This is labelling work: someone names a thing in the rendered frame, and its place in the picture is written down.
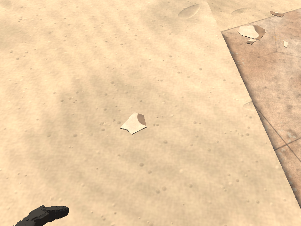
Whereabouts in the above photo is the robot left hand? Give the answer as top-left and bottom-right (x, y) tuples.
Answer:
(13, 205), (70, 226)

